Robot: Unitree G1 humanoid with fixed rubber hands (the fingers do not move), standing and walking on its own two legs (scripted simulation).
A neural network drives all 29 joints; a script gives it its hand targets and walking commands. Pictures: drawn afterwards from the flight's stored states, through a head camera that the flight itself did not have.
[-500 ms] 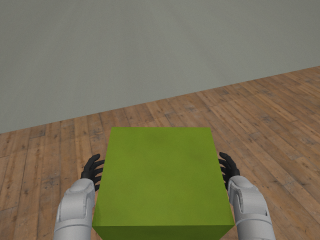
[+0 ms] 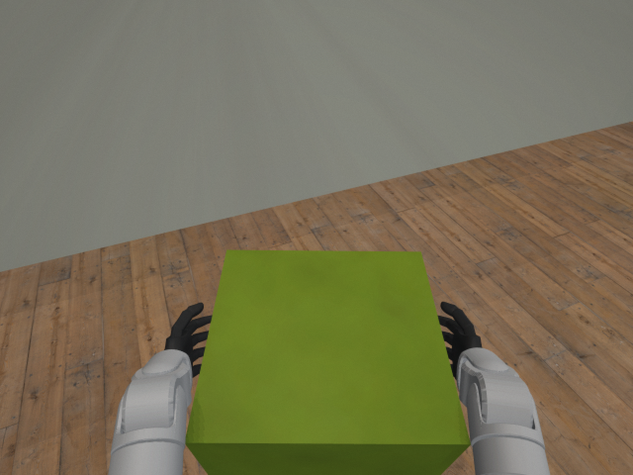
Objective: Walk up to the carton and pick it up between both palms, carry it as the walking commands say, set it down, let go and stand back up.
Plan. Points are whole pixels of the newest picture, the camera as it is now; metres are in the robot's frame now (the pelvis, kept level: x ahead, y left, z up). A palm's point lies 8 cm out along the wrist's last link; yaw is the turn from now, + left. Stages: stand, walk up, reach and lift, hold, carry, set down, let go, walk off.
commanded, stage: reach and lift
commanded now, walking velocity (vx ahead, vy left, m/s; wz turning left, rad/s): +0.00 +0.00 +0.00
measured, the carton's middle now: (322, 377) +0.29 +0.00 -0.02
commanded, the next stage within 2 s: hold in 0.74 s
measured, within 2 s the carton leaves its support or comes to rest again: neither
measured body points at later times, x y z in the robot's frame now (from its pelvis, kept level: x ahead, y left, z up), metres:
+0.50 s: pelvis +0.01 +0.00 +0.00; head -0.02 +0.00 +0.45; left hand +0.28 +0.18 +0.03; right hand +0.29 -0.19 +0.03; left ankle +0.01 +0.11 -0.75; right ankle +0.00 -0.11 -0.75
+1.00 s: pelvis +0.00 +0.00 +0.00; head -0.04 +0.00 +0.45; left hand +0.28 +0.19 +0.03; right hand +0.28 -0.18 +0.03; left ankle +0.01 +0.11 -0.75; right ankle +0.00 -0.11 -0.75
